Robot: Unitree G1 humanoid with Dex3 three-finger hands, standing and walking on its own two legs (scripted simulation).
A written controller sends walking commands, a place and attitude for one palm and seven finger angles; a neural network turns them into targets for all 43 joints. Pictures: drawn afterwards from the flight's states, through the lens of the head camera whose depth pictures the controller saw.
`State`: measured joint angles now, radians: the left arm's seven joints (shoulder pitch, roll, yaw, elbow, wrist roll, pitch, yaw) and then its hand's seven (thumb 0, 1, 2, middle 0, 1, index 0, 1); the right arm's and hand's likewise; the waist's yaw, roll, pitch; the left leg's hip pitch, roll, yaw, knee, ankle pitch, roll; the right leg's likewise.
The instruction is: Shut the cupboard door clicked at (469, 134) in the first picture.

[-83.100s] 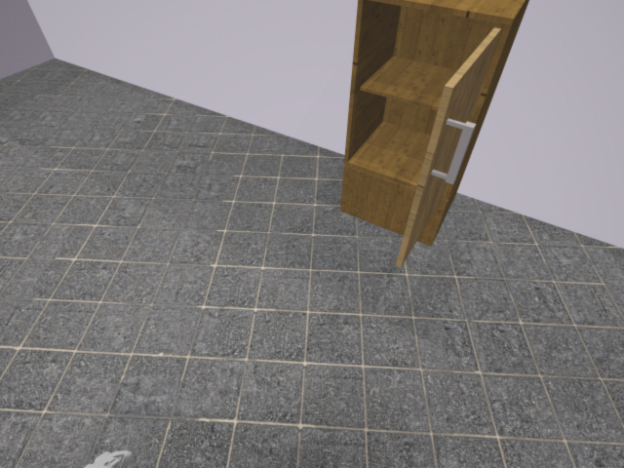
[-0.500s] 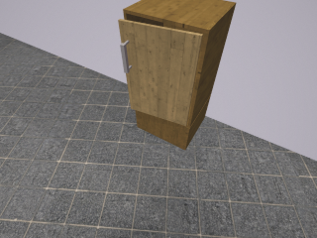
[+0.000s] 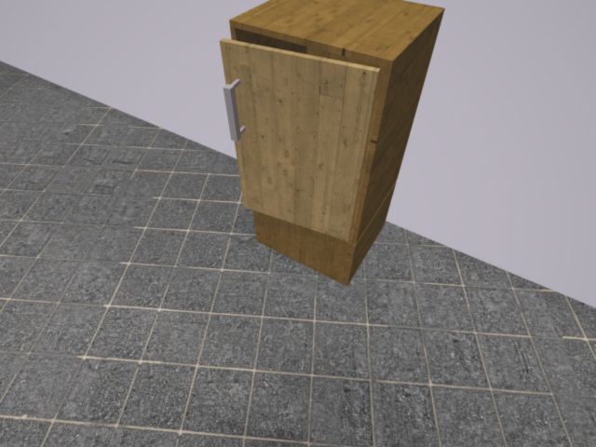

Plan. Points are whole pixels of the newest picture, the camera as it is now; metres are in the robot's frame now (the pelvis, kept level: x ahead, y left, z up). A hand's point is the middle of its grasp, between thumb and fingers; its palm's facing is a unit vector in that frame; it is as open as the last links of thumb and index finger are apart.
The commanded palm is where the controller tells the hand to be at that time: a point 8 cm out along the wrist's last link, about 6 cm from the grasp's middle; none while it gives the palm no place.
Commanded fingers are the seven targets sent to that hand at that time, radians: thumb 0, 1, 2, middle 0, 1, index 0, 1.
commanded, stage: walk to a spot facing it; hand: left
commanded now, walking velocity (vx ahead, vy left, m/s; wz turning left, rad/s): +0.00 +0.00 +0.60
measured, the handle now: (236, 110) +0.94 +0.22 -0.06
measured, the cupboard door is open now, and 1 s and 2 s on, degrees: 8 8 8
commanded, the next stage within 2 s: turn to face it in 1.98 s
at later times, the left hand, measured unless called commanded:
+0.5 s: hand out of the picture -0.01 +0.24 -0.19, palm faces +0.28 -0.93 -0.23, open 7.4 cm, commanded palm none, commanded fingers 0.00 0.90 0.90 -0.20 -0.30 -0.20 -0.30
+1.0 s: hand out of the picture -0.09 +0.18 -0.17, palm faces +0.58 -0.77 -0.26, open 7.4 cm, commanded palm none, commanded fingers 0.00 0.90 0.90 -0.20 -0.30 -0.20 -0.30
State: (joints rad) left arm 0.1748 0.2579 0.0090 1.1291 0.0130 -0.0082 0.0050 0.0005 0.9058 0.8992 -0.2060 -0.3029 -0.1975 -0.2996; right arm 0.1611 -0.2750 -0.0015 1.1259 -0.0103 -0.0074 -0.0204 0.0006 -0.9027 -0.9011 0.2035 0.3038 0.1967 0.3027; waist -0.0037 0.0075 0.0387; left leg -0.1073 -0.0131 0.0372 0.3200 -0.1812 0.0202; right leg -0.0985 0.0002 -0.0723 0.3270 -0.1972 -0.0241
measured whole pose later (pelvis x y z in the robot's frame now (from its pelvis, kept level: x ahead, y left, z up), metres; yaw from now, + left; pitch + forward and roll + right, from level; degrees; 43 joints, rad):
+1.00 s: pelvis -0.02 -0.02 -0.01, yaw +38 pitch +0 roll +2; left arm 0.23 0.19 0.05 0.89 0.03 0.01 0.02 0.00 0.90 0.90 -0.21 -0.30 -0.20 -0.30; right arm 0.17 -0.26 -0.09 0.92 -0.02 0.08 0.03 0.00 -0.91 -0.90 0.20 0.30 0.19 0.30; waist -0.03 -0.01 0.11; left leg -0.43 0.02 0.02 0.92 -0.43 -0.05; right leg -0.18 -0.12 -0.17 0.52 -0.34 0.01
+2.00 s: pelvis +0.17 +0.21 -0.03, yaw +71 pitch +0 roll +0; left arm 0.43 0.16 0.05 1.03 0.03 -0.05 0.00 0.00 0.91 0.90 -0.21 -0.30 -0.20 -0.30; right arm 0.04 -0.21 -0.05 0.90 -0.03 0.00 0.05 0.00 -0.91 -0.90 0.20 0.30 0.19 0.30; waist 0.04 -0.03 0.13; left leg -0.48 0.01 0.16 0.67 -0.26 0.07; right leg 0.01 -0.16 -0.42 0.54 -0.47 0.06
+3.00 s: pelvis +0.21 +0.42 -0.02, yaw +50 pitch +0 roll +0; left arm 0.25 0.23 0.09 0.92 0.02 0.06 0.00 0.00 0.90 0.90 -0.21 -0.30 -0.20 -0.30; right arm 0.11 -0.20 -0.04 0.88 -0.01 0.00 -0.03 0.00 -0.90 -0.90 0.20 0.30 0.20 0.30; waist 0.03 -0.03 0.06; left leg -0.34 0.04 0.03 0.60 -0.23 -0.02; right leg -0.31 0.05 0.13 0.74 -0.48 0.02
